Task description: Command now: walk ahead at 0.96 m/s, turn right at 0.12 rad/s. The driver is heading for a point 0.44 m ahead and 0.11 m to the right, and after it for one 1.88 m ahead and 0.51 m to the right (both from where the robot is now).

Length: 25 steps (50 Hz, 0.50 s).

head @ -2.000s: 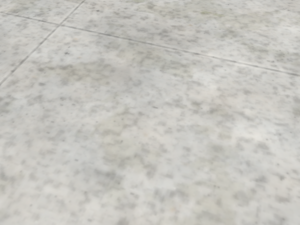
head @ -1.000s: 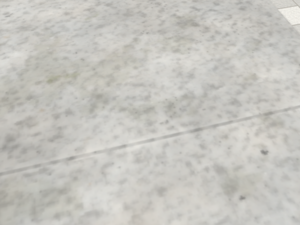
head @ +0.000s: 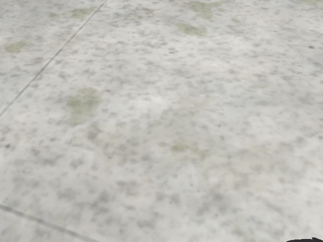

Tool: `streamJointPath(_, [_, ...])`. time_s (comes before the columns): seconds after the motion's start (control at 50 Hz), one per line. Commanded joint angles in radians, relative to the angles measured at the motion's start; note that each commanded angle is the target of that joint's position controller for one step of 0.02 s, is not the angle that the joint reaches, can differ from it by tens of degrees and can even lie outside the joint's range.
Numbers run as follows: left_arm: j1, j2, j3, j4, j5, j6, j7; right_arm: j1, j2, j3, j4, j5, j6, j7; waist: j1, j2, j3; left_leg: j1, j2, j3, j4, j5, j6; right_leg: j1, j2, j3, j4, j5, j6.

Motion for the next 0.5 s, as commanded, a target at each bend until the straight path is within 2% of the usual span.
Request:
streamJointPath(0.02, [-0.019,0.131,0.028,-0.038,-0.010,-0.023,0.002,-0.252,-0.006,0.018,-0.147,0.008,-0.026,0.013,-0.001,-0.162,0.153,0.094,-0.006,0.119,-0.170,0.095,0.004,-0.171,-0.194,0.151,-0.187,0.401,-0.121])
streamJointPath(0.06, [-0.025,0.175,0.037,-0.022,-0.011,-0.018,0.009,-0.232,-0.025,0.016,-0.141,0.009,-0.027,0.001,-0.030,-0.163,0.132,0.185,-0.030,0.122,-0.235,0.054,0.025,-0.112,-0.216,0.138,-0.138,0.622,-0.127])
streamJointPath(0.08, [-0.028,0.194,0.039,-0.013,-0.011,-0.016,0.012,-0.193,-0.044,0.010,-0.129,0.007,-0.028,-0.011,-0.059,-0.170,0.095,0.268,-0.059,0.125,-0.260,0.005,0.038,-0.081,-0.221,0.124,-0.058,0.843,-0.121])
streamJointPath(0.1, [-0.013,0.211,0.042,0.001,-0.008,-0.014,0.015,-0.107,-0.077,-0.003,-0.104,0.006,-0.030,-0.028,-0.103,-0.183,0.020,0.397,-0.091,0.126,-0.261,-0.062,0.052,-0.058,-0.227,0.117,0.070,1.045,-0.110])
streamJointPath(0.12, [-0.025,0.224,0.043,0.008,-0.005,-0.008,0.018,0.077,-0.111,-0.020,-0.049,0.005,-0.033,-0.046,-0.195,-0.184,-0.078,0.612,-0.107,0.120,-0.279,-0.098,0.068,-0.102,-0.212,0.103,0.286,1.092,-0.098])
streamJointPath(0.14, [-0.060,0.213,0.040,-0.003,-0.008,-0.010,0.016,0.269,-0.158,-0.042,0.001,-0.006,-0.039,-0.068,-0.297,-0.158,-0.170,0.898,-0.006,0.032,-0.278,-0.132,0.084,-0.303,-0.170,0.095,0.556,0.885,-0.086])
streamJointPath(0.16, [-0.010,0.078,0.013,-0.043,-0.020,-0.016,0.012,0.402,-0.241,-0.070,0.016,-0.041,-0.045,-0.085,-0.279,0.054,-0.344,1.163,0.301,-0.335,-0.332,-0.584,0.122,-0.555,-0.072,0.053,0.931,0.268,-0.083])
streamJointPath(0.18, [0.012,0.061,0.008,-0.072,-0.046,-0.007,0.007,0.386,-0.255,-0.075,0.011,-0.028,-0.034,-0.080,-0.238,0.187,-0.456,1.174,0.461,-0.756,-0.527,-0.820,0.174,-0.714,-0.002,0.068,1.141,-0.140,-0.087])
streamJointPath(0.2, [-0.109,0.133,0.026,-0.075,-0.027,0.008,0.010,0.288,-0.178,-0.065,0.013,-0.015,-0.030,-0.080,-0.224,0.072,-0.244,1.020,0.387,-0.639,-0.557,-0.787,0.148,-0.807,-0.069,0.070,1.168,-0.039,-0.095])
streamJointPath(0.22, [-0.160,0.114,0.022,-0.083,-0.016,0.014,0.000,0.230,-0.114,-0.050,0.021,-0.008,-0.036,-0.079,-0.196,0.026,-0.102,0.873,0.351,-0.473,-0.570,-0.589,0.137,-0.813,-0.108,0.060,1.120,0.030,-0.088])
streamJointPath(0.24, [-0.173,0.093,0.020,-0.076,-0.008,0.025,-0.009,0.205,-0.083,-0.045,0.033,-0.009,-0.040,-0.078,-0.164,0.002,-0.030,0.762,0.315,-0.359,-0.603,-0.434,0.123,-0.782,-0.132,0.053,1.087,0.044,-0.078])
streamJointPath(0.26, [-0.168,0.075,0.020,-0.074,0.006,0.041,-0.018,0.201,-0.065,-0.040,0.048,-0.002,-0.046,-0.082,-0.131,0.018,0.018,0.673,0.282,-0.260,-0.633,-0.360,0.108,-0.753,-0.148,0.052,1.073,0.042,-0.065])
streamJointPath(0.28, [-0.160,0.051,0.017,-0.075,0.014,0.061,-0.027,0.204,-0.053,-0.037,0.064,0.008,-0.054,-0.080,-0.104,0.045,0.048,0.613,0.279,-0.195,-0.662,-0.332,0.104,-0.740,-0.164,0.048,1.064,0.034,-0.052])
streamJointPath(0.3, [-0.197,0.034,0.015,-0.088,0.014,0.078,-0.029,0.204,-0.026,-0.031,0.079,0.019,-0.067,-0.076,-0.090,0.022,0.103,0.575,0.275,-0.122,-0.683,-0.188,0.099,-0.757,-0.177,0.041,1.050,0.031,-0.040])
streamJointPath(0.32, [-0.231,0.022,0.015,-0.108,0.017,0.089,-0.031,0.197,-0.019,-0.030,0.090,0.030,-0.077,-0.074,-0.072,0.020,0.139,0.558,0.271,-0.038,-0.690,0.020,0.098,-0.782,-0.176,0.025,1.036,0.047,-0.026])
streamJointPath(0.36, [-0.287,0.011,0.011,-0.154,0.021,0.092,-0.035,0.144,-0.010,-0.028,0.094,0.035,-0.090,-0.070,-0.030,0.042,0.161,0.506,0.228,0.137,-0.671,0.407,0.082,-0.762,-0.158,-0.019,0.930,0.135,-0.013])
streamJointPath(0.38, [-0.309,0.003,0.006,-0.175,0.016,0.087,-0.041,0.097,-0.011,-0.028,0.090,0.036,-0.093,-0.071,-0.009,0.065,0.164,0.465,0.194,0.216,-0.667,0.453,0.064,-0.709,-0.147,-0.040,0.807,0.210,-0.014])
streamJointPath(0.4, [-0.324,0.000,0.001,-0.181,0.014,0.081,-0.052,0.064,-0.017,-0.030,0.085,0.042,-0.095,-0.073,-0.002,0.057,0.152,0.427,0.149,0.286,-0.653,0.437,0.043,-0.608,-0.126,-0.076,0.654,0.320,-0.022])
streamJointPath(0.44, [-0.328,0.013,0.004,-0.175,0.015,0.074,-0.075,0.101,-0.065,-0.044,0.095,0.051,-0.101,-0.085,-0.015,0.025,0.105,0.448,0.137,0.326,-0.586,0.495,0.031,-0.443,-0.051,-0.167,0.490,0.477,-0.034])
streamJointPath(0.48, [-0.229,0.045,0.019,-0.148,0.022,0.076,-0.069,0.111,-0.127,-0.064,0.087,0.065,-0.091,-0.092,0.024,0.014,0.024,0.522,0.167,0.319,-0.395,0.718,0.015,-0.310,0.025,-0.208,0.463,0.442,-0.066])
streamJointPath(0.5, [-0.131,0.075,0.034,-0.128,0.030,0.078,-0.058,0.111,-0.150,-0.072,0.081,0.072,-0.075,-0.091,0.068,0.012,-0.034,0.533,0.188,0.307,-0.217,0.779,0.010,-0.208,0.052,-0.201,0.463,0.390,-0.094])
Velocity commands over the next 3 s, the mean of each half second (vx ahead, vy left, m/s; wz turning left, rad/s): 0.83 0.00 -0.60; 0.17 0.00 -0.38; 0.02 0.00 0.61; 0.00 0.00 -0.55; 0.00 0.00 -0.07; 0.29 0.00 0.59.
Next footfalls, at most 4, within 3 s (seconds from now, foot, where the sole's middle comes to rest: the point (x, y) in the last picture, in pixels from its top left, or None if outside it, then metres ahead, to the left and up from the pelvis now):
0.14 left None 0.30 0.12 -0.78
0.54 right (226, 214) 0.62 -0.14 -0.78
1.18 left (181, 210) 0.63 0.05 -0.78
1.72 right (221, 201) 0.68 -0.12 -0.78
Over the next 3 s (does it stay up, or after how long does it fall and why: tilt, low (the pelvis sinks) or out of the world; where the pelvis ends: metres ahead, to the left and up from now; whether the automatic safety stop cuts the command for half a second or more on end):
stays up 0.80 -0.07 0.01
